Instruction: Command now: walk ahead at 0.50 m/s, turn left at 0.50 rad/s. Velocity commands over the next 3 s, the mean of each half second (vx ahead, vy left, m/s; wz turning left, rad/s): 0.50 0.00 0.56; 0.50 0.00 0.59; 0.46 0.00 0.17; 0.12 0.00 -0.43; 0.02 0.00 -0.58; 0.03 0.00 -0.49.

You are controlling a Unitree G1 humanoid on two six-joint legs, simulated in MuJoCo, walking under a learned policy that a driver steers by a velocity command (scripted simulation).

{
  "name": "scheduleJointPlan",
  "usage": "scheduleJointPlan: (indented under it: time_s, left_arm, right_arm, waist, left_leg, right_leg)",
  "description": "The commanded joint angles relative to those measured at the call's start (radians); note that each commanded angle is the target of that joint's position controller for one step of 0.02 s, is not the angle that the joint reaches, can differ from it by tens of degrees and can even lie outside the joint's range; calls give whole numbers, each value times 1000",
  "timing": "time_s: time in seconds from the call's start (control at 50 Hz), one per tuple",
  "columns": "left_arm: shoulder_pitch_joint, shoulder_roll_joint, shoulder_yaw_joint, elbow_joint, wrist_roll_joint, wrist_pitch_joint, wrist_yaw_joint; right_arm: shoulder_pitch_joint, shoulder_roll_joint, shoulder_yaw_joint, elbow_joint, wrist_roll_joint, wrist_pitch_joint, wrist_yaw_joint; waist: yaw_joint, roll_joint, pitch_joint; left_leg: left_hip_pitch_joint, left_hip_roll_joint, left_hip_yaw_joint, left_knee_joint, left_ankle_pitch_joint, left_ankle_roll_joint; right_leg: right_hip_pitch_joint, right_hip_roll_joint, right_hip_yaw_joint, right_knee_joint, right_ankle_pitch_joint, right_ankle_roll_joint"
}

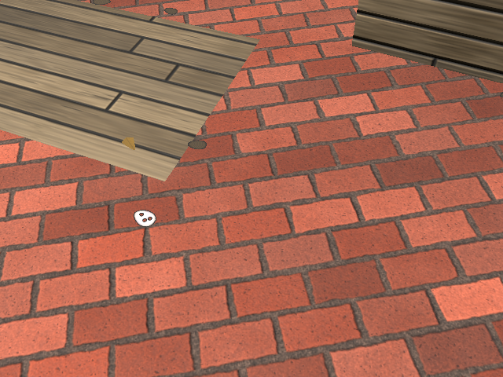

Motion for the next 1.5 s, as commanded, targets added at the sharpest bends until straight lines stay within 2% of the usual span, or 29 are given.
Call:
scheduleJointPlan:
  time_s: [0.02, 0.1, 0.3, 0.36, 0.4, 0.42, 0.44, 0.46, 0.48, 0.52, 0.56, 0.64, 0.86, 0.9, 0.94, 0.96, 0.98, 1.0, 1.02, 1.06, 1.12, 1.18, 1.3, 1.36, 1.4, 1.44, 1.46, 1.48, 1.5]
  left_arm:
    - [123, 70, 18, 1, -10, -19, 9]
    - [195, 88, 26, 30, -21, -47, 5]
    - [319, 146, 38, 72, -14, -28, 17]
    - [331, 182, 47, 80, -11, -4, 24]
    - [325, 209, 53, 75, -15, 18, 22]
    - [312, 200, 49, 52, -15, 22, 19]
    - [337, 74, 23, -28, -25, 15, -2]
    - [213, 156, 40, -70, -18, 2, -9]
    - [127, 149, 37, -96, -27, -9, -14]
    - [161, 136, 32, -71, -18, -15, -9]
    - [207, 129, 31, -64, 11, 23, -11]
    - [117, 109, 25, -107, 13, 58, -22]
    - [-225, 123, 2, -251, -6, 37, -35]
    - [-173, 143, 5, -249, -11, 28, -31]
    - [22, 188, 24, -194, -14, 16, -13]
    - [165, 219, 36, -164, -6, 2, 1]
    - [332, 292, 51, -158, 19, -1, 20]
    - [274, 359, 65, -158, 27, 11, 15]
    - [200, 252, 51, -169, 4, 21, 6]
    - [121, 134, 20, -162, -1, 16, -6]
    - [169, 138, 17, -108, -11, -10, -12]
    - [213, 156, 22, -75, -22, -32, -21]
    - [279, 165, 24, -25, -29, -22, -25]
    - [335, 194, 30, 3, -26, -15, -24]
    - [351, 193, 27, 24, -25, -4, -20]
    - [345, 187, 23, 36, -37, 5, -13]
    - [342, 161, 13, 16, -48, 0, -11]
    - [427, 44, -18, -24, -73, 0, -8]
    - [425, 135, 10, -4, -61, 22, 15]
  right_arm:
    - [27, -22, -11, -58, -25, 20, 22]
    - [-78, -13, -9, -111, -26, 47, 43]
    - [-400, -20, 18, -251, -30, 43, 77]
    - [-357, -43, 7, -251, -36, 43, 67]
    - [-156, -80, -16, -196, -38, 30, 52]
    - [13, -142, -43, -146, -51, 22, 36]
    - [15, -266, -70, -158, -48, 23, 22]
    - [57, -279, -72, -180, -21, 38, 15]
    - [15, -255, -65, -162, -16, 43, 5]
    - [-85, -163, -42, -168, -2, 29, -1]
    - [-122, -125, -26, -177, 10, 10, -2]
    - [-43, -162, -33, -162, 12, -13, 4]
    - [145, -179, -33, -142, -5, -6, -12]
    - [109, -197, -37, -155, -7, -6, -20]
    - [46, -221, -42, -173, -6, -12, -12]
    - [28, -212, -39, -177, 3, -19, -2]
    - [51, -119, -13, -209, 9, -28, 3]
    - [193, -69, -5, -227, 32, -22, 3]
    - [162, -143, -10, -183, -9, -6, -7]
    - [48, -122, -5, -191, -17, -2, 10]
    - [31, -97, 2, -197, -30, 18, 30]
    - [-41, -89, 9, -220, -34, 24, 39]
    - [-294, -43, 49, -294, -29, 12, 59]
    - [-353, -61, 51, -311, -24, 8, 53]
    - [-339, -62, 50, -308, -28, -2, 41]
    - [-158, -80, 40, -241, -46, -27, 23]
    - [-34, -133, 25, -210, -65, -40, 9]
    - [54, -236, 0, -213, -78, -35, -5]
    - [69, -239, -12, -210, -16, -17, -6]
  waist:
    - [33, -121, -39]
    - [27, -107, -30]
    - [91, -101, 41]
    - [62, -129, -3]
    - [-22, -115, -123]
    - [-96, -43, -222]
    - [-31, 203, -303]
    - [-78, 85, -348]
    - [-61, 23, -201]
    - [28, -46, -71]
    - [79, -28, -83]
    - [67, -13, -53]
    - [-49, 43, -2]
    - [-10, 58, -8]
    - [80, 48, -90]
    - [157, -2, -174]
    - [198, -120, -341]
    - [86, -374, -396]
    - [67, -175, -253]
    - [56, -46, -77]
    - [36, -133, -59]
    - [35, -125, -51]
    - [83, -121, -9]
    - [102, -124, -7]
    - [90, -118, -2]
    - [11, -81, -92]
    - [-34, -41, -197]
    - [-29, 176, -368]
    - [-49, 166, -440]
  left_leg:
    - [-232, 98, -31, 62, 75, -10]
    - [-322, 114, -11, 35, 184, -28]
    - [-280, 80, 132, -435, 294, 4]
    - [-163, -1, 186, -486, 147, 57]
    - [75, -77, 191, -569, 117, 107]
    - [334, -12, 61, -632, 90, 152]
    - [658, 307, -447, -678, 45, 284]
    - [678, 368, -728, -821, 71, 321]
    - [591, 340, -545, -834, 171, 290]
    - [348, 246, -352, -851, 414, 218]
    - [245, 183, -267, -869, 526, 199]
    - [198, 136, -241, -909, 517, 188]
    - [388, 142, -333, -819, 640, 136]
    - [364, 147, -352, -778, 689, 103]
    - [288, 103, -332, -606, 867, 56]
    - [202, 39, -287, -403, 800, 32]
    - [79, -21, -205, -113, 433, 17]
    - [-198, -159, -123, 101, -196, -11]
    - [-269, -60, -135, 171, -107, -2]
    - [-231, -6, -111, 95, 31, -15]
    - [-176, 11, -95, 20, 46, -31]
    - [-250, 20, -88, -43, 96, -43]
    - [-210, 69, 45, -397, 291, -74]
    - [-157, 55, 77, -494, 272, -57]
    - [-103, 27, 79, -550, 241, -41]
    - [134, -13, 80, -696, 344, -12]
    - [365, 108, -17, -678, 510, 12]
    - [689, 454, -326, -614, 915, 129]
    - [618, 504, -417, -650, 1111, 206]
  right_leg:
    - [191, -276, 264, -310, 21, -82]
    - [216, -270, 126, -337, 199, -94]
    - [361, -279, -95, -310, 392, -78]
    - [436, -285, -149, -136, 775, -61]
    - [403, -276, -173, 186, 847, -49]
    - [217, -252, -180, 465, 604, -13]
    - [-250, -87, -157, 819, -278, 51]
    - [-396, -1, 70, 949, -368, 63]
    - [-477, -62, 116, 926, -249, 49]
    - [-361, -122, 122, 750, -143, 47]
    - [-250, -131, 129, 680, -140, 70]
    - [-296, -119, 105, 551, -49, 103]
    - [-364, -27, 111, 154, 131, 77]
    - [-235, -7, 122, 78, 93, 54]
    - [63, 46, 100, 19, 27, 18]
    - [280, -9, 138, -32, 49, -12]
    - [504, -264, 391, -48, -161, -57]
    - [624, -455, 880, -201, -190, -177]
    - [485, -413, 862, -219, -317, -173]
    - [262, -306, 554, -252, -146, -140]
    - [179, -232, 361, -280, 128, -125]
    - [204, -234, 289, -316, 213, -149]
    - [185, -175, 141, -355, 259, -127]
    - [239, -209, 148, -321, 315, -118]
    - [278, -216, 163, -231, 510, -103]
    - [278, -152, 135, 1, 681, -57]
    - [149, -109, 119, 171, 469, -27]
    - [-134, 3, 41, 495, -169, 19]
    - [-164, 67, 104, 674, -442, 15]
